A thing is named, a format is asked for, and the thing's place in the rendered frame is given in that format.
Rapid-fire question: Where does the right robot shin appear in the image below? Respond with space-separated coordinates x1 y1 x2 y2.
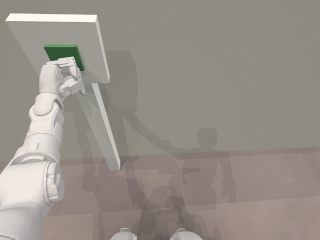
174 228 185 236

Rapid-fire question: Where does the button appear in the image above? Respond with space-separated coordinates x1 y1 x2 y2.
44 44 85 71

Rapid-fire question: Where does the panel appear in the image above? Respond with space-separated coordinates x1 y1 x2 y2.
5 13 121 171

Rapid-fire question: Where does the robot shin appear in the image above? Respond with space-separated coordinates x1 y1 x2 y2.
120 228 131 233
174 228 185 236

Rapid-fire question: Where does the left robot upper arm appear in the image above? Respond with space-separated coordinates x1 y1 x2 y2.
0 160 65 240

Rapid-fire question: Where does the robot left forearm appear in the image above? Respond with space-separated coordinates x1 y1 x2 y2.
0 93 65 178

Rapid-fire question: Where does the left robot shin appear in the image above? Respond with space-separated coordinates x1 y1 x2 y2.
120 228 131 233

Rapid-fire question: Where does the left robot hand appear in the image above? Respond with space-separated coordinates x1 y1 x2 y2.
39 56 86 102

